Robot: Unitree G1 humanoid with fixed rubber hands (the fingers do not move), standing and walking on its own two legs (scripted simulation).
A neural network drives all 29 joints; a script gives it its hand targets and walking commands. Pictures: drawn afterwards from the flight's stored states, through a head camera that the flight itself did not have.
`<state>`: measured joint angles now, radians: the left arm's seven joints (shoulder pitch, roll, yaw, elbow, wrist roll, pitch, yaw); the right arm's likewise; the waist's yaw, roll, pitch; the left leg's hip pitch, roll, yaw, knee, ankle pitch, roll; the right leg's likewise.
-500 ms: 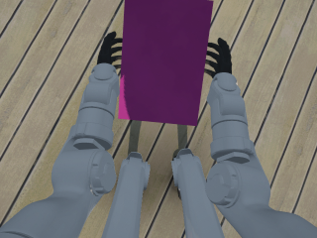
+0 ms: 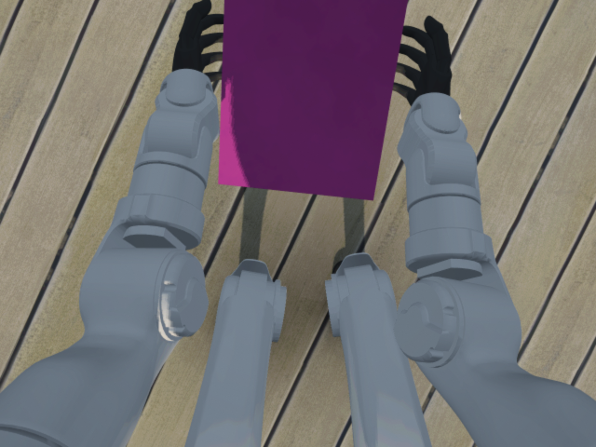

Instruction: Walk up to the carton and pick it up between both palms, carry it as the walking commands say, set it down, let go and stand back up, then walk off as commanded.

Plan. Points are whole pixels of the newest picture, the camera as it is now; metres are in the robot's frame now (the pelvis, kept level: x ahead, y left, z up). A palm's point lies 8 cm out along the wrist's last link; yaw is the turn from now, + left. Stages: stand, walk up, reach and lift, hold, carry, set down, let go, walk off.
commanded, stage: set down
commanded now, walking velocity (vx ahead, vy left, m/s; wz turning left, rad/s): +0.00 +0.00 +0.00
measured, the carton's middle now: (308, 79) +0.55 -0.03 -0.22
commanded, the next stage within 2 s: none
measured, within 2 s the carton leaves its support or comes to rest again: rests again in 1.46 s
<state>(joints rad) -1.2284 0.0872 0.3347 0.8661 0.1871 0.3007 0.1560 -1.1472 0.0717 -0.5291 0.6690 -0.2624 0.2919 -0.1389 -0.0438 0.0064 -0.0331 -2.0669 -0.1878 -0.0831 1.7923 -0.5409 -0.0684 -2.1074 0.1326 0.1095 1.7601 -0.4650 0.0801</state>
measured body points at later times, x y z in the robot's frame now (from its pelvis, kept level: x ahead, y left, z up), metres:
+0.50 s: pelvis +0.00 +0.01 -0.05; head +0.38 -0.02 +0.19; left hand +0.57 +0.10 -0.22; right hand +0.54 -0.17 -0.22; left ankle +0.10 +0.12 -0.45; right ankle +0.12 -0.13 -0.45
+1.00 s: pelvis +0.00 +0.00 -0.09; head +0.37 -0.01 +0.17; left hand +0.58 +0.10 -0.26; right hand +0.55 -0.17 -0.25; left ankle +0.09 +0.11 -0.45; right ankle +0.11 -0.13 -0.45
